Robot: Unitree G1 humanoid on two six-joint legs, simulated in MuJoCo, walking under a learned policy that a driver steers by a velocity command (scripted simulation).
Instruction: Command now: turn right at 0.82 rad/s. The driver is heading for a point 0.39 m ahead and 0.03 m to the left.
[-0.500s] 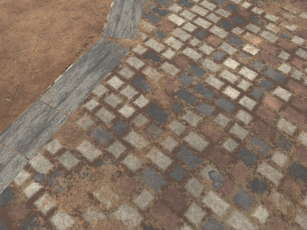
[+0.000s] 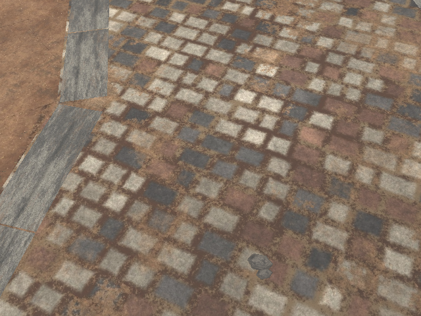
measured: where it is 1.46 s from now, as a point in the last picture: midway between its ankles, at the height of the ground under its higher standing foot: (214, 289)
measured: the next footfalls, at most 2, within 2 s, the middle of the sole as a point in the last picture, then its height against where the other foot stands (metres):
left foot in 0.56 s outside the picture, level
right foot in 1.06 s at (248, 257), level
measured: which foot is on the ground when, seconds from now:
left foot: down 0.00-0.00, up 0.02-0.54, down 0.56-1.00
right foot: down 0.00-0.56, up 0.58-1.00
